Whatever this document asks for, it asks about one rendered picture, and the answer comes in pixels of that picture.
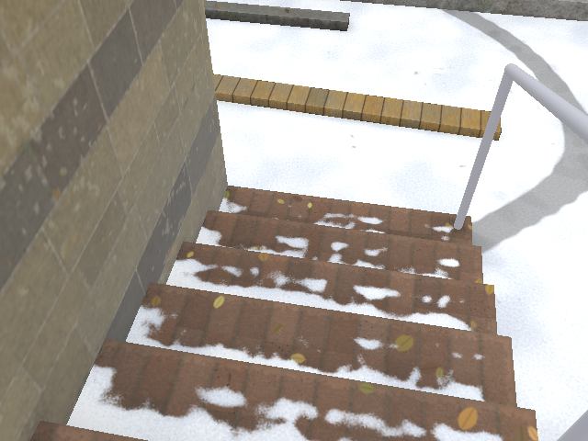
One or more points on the stairs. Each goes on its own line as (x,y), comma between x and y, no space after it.
(300,318)

